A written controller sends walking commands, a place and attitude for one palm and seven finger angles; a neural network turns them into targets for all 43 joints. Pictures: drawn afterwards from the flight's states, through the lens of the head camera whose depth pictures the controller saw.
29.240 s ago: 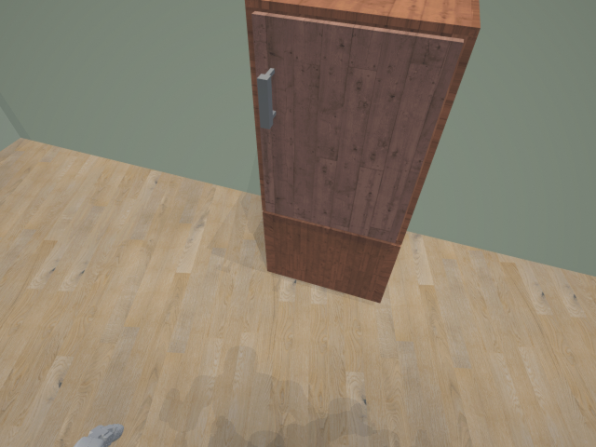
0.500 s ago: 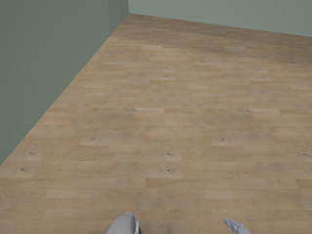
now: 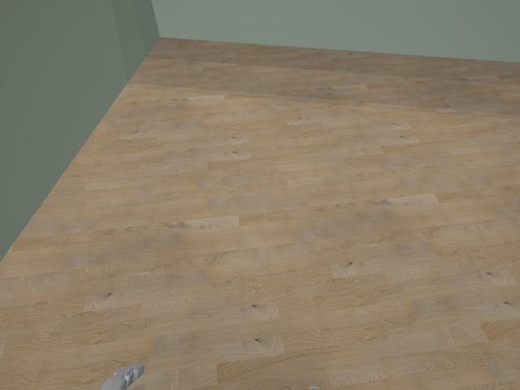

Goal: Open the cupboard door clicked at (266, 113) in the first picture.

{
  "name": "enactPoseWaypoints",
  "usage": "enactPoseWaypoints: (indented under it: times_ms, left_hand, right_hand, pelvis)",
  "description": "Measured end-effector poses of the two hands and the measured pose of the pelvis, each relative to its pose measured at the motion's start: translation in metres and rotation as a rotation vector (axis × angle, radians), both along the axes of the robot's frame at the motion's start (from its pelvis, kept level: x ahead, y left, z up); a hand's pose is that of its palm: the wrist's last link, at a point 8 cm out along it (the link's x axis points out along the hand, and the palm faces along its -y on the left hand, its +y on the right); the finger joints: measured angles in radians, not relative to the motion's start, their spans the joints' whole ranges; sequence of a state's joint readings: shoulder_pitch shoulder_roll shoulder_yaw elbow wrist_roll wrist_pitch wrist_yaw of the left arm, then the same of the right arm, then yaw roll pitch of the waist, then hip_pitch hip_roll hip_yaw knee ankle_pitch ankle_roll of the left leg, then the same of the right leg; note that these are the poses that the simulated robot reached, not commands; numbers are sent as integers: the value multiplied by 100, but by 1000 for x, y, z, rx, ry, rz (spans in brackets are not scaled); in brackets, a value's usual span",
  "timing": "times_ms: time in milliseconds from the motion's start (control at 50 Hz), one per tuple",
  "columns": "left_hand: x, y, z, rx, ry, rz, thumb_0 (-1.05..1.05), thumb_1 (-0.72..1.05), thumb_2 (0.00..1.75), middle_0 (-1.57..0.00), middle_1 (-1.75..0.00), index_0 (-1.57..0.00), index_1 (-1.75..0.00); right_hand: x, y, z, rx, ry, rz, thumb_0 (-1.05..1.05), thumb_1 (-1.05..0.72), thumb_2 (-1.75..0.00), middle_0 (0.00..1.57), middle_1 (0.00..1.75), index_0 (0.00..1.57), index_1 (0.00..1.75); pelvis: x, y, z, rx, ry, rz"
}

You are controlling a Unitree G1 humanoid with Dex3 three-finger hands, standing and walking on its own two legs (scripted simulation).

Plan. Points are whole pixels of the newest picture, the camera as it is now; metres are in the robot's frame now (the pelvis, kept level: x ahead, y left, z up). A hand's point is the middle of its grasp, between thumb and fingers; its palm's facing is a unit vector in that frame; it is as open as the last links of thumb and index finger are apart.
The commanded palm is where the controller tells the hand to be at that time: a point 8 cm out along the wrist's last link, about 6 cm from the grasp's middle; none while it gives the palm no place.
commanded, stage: turn to face it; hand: left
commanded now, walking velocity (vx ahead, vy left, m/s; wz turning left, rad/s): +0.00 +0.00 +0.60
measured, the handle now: out of the picture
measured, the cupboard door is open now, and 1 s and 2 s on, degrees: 43 43 43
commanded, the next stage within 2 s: none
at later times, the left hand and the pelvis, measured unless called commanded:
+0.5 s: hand out of the picture +0.07 +0.24 -0.17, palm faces +0.33 -0.91 -0.24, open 7.3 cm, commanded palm none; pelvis +0.05 +0.01 +0.00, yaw +18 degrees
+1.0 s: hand out of the picture +0.01 +0.15 -0.16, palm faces +0.60 -0.77 -0.24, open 7.3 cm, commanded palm none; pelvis +0.08 -0.03 +0.01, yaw +37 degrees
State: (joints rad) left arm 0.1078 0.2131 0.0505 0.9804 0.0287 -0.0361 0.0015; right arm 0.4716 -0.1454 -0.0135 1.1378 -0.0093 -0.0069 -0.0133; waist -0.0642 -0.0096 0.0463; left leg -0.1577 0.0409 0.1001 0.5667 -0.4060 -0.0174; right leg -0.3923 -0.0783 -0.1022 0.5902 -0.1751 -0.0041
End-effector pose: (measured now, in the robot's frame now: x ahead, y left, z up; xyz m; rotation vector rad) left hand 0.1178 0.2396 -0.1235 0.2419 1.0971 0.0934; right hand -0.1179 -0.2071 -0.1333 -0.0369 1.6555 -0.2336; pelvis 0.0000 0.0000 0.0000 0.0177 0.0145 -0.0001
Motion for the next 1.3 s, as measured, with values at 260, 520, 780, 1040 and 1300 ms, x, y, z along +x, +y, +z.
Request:
enactPoseWaypoints:
  times_ms: [260, 520, 780, 1040, 1300]
  left_hand:
    - [-11, -7, -13, -87, -10, 219, -1, 92, 90, -21, -30, -21, -30]
    - [-76, 47, -7, -6, 117, 435, 1, 91, 90, -20, -30, -20, -29]
    - [-103, -14, 18, 61, 126, 574, 1, 91, 90, -20, -30, -20, -30]
    - [-158, -52, -13, -70, 164, 786, 1, 92, 90, -21, -30, -21, -30]
    - [-162, -23, 4, -11, 91, 908, 1, 91, 90, -20, -30, -20, -30]
  right_hand:
    - [206, -24, 7, -53, -304, 262, 1, -91, -90, 20, 29, 20, 30]
    - [323, -5, 23, -80, -457, 517, 0, -91, -90, 20, 29, 20, 30]
    - [382, -22, -8, 44, -389, 627, 1, -91, -90, 20, 29, 20, 30]
    - [440, 49, 9, 74, -454, 878, 1, -91, -90, 20, 29, 20, 30]
    - [440, 61, 18, 65, -426, 1005, 0, -90, -89, 20, 30, 20, 30]
  pelvis:
    - [30, 2, 3, -14, -10, 191]
    - [51, 10, 6, -38, 28, 324]
    - [75, -33, 5, 6, 8, 491]
    - [79, -28, 1, 5, 7, 681]
    - [85, -31, 10, -35, 5, 819]
